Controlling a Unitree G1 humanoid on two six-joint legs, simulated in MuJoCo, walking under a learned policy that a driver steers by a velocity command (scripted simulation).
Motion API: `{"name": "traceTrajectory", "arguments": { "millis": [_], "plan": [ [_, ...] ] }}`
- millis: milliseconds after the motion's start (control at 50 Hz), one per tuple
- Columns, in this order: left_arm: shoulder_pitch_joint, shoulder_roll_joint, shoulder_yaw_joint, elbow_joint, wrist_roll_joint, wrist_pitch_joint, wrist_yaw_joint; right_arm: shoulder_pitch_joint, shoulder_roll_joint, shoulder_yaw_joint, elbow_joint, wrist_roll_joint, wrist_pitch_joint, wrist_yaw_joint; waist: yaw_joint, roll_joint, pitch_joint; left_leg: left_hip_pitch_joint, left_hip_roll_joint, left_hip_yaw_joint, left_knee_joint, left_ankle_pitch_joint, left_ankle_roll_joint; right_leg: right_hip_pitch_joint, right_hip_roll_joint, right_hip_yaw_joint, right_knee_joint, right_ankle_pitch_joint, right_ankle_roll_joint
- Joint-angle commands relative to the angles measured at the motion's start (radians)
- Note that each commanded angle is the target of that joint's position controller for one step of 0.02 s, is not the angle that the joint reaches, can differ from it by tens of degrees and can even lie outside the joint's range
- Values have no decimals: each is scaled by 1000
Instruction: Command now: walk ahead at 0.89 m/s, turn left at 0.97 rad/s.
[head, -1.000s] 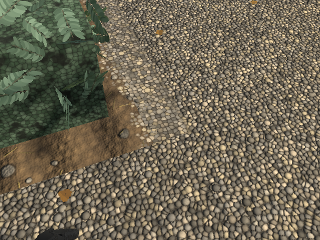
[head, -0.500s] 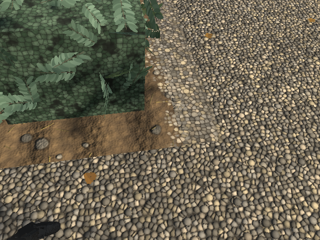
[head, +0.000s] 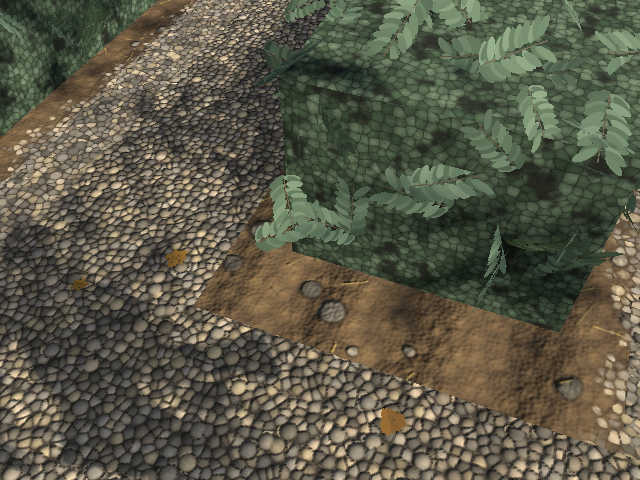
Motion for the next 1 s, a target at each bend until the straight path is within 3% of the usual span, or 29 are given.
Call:
{"name": "traceTrajectory", "arguments": {
  "millis": [20,60,80,100,120,140,160,200,260,340,420,480,500,520,540,560,580,600,620,640,700,760,800,860,920,940,960,980,1000],
  "plan": [
    [19,129,16,-1,4,-1,11,-260,-12,21,-147,6,-31,-1,7,-136,212,-71,-35,115,-175,-124,83,-9,-243,9,-43,660,-137],
    [8,189,22,8,-2,14,17,-99,-39,9,-104,13,-35,-27,-100,-164,69,242,-172,199,-200,-216,130,-37,-258,-29,224,1381,-139],
    [-10,235,30,-1,-12,23,14,82,-79,-13,-59,19,-43,-38,-189,-178,-38,481,-222,180,-222,-235,154,-113,-279,-17,453,1495,-147],
    [-55,245,30,-25,-18,23,7,321,-139,-48,19,11,-52,-57,-303,-136,-160,839,-233,80,-333,-201,186,-326,-265,-6,771,1309,-124],
    [-12,106,-2,-86,-15,16,-18,273,-260,-83,34,11,-43,-77,-194,115,-206,1162,14,-363,-460,-508,245,-783,-116,24,1110,257,-69],
    [-156,123,-2,-182,-13,-12,-30,304,-320,-97,-8,21,-34,-89,-223,100,-314,1232,171,-860,-648,-629,326,-982,32,204,1341,-41,-35],
    [-329,150,0,-237,-16,-28,-30,339,-305,-91,28,12,-32,-97,-252,-18,-201,1176,148,-795,-702,-447,280,-1088,-15,329,1326,88,-52],
    [-269,114,-20,-220,-13,-37,-27,286,-247,-75,55,11,-57,-115,-141,-66,-21,882,97,-597,-717,-186,246,-994,-89,329,1165,132,-61],
    [-178,107,-24,-196,30,18,-35,199,-161,-34,42,36,-93,-119,-33,-21,52,626,-6,-459,-758,-47,259,-868,-121,332,1049,56,-23],
    [-430,74,-41,-288,15,38,-44,239,-164,-26,70,32,-124,-103,-70,3,171,455,-90,-408,-851,83,239,-854,-69,255,734,218,9],
    [-504,43,-59,-301,1,14,-45,289,-200,-43,117,49,-121,-108,-119,4,124,527,-101,-378,-760,640,147,-653,43,233,398,526,-46],
    [-354,124,-30,-263,-13,15,-4,271,-244,-55,128,53,-118,-124,-50,45,-29,594,-122,-424,-493,894,35,-335,121,283,321,536,-77],
    [-311,203,12,-287,-57,-29,13,264,-177,-46,115,114,-113,-137,25,-17,-101,567,-116,-491,-326,749,-11,-167,83,356,274,598,-59],
    [-111,220,17,-238,-58,-34,25,197,-142,-26,98,87,-106,-132,129,-15,-238,526,-162,-424,-80,515,-52,50,-10,380,289,681,-83],
    [0,225,2,-202,-22,-38,27,210,8,18,61,31,-92,-133,91,-226,-326,311,-272,-327,287,-531,-93,283,-260,577,452,1207,-135],
    [-1,199,-4,-214,30,-39,-2,398,-60,6,26,95,-89,-128,1,-425,-525,148,-286,-351,587,-568,-126,419,-481,916,377,1267,-309],
    [-150,183,10,-266,15,-24,0,358,-160,-13,16,101,-69,-128,-10,-315,-497,152,-180,-310,590,-432,-149,294,-441,888,289,979,-336],
    [-240,98,-4,-276,-9,-14,10,245,-190,-25,-9,103,-49,-131,-7,-215,-315,95,-117,-237,520,-350,-156,138,-364,719,247,826,-306],
    [-292,64,-16,-273,-14,-3,15,211,-183,-29,-12,98,-30,-138,-31,-100,-206,99,-79,-196,517,-322,-165,-14,-321,622,220,782,-282],
    [-325,67,-15,-262,-25,2,17,200,-168,-35,-28,96,-17,-139,-60,-75,-106,112,-50,-177,470,-314,-163,-157,-295,543,174,769,-287],
    [-407,101,6,-223,-37,-5,21,148,-53,-11,-85,96,8,-140,-99,-136,40,185,23,-123,179,-286,-155,-412,-270,342,45,738,-272],
    [-444,163,35,-195,-46,1,26,124,-57,-15,-94,76,5,-122,-106,-120,-49,278,41,-92,-29,-55,-125,-362,-282,239,53,794,-270],
    [-460,188,46,-182,-65,2,9,113,-78,-24,-80,85,5,-101,-111,-103,-78,367,45,-64,-120,47,-88,-359,-271,175,23,525,-250],
    [-430,226,68,-164,-82,-1,-15,-1,-130,-43,-110,87,17,-83,-88,-92,7,319,47,-24,-188,-13,-39,-297,-284,160,-39,163,-233],
    [-348,246,80,-135,-84,11,-20,-99,-124,-38,-141,84,17,-68,-50,-50,106,146,72,4,-197,-171,-2,-114,-342,159,-47,94,-228],
    [-250,215,61,-114,-16,40,-35,-114,-126,-23,-147,-18,38,-45,-26,-49,79,200,6,83,-269,-232,30,-92,-352,80,27,85,-178],
    [-219,227,63,-105,-21,53,-43,-112,-125,-30,-142,-16,39,-42,-25,-59,70,291,-48,138,-290,-285,51,-116,-325,34,116,256,-158],
    [-217,240,60,-103,-35,64,-48,-11,-129,-37,-105,-4,26,-53,-86,-43,27,434,-109,156,-335,-288,77,-155,-298,-19,301,499,-141],
    [-274,239,55,-127,-51,74,-52,263,-155,-60,-10,7,7,-75,-232,14,-66,716,-167,98,-417,-259,123,-305,-244,-53,632,676,-110]
  ]
}}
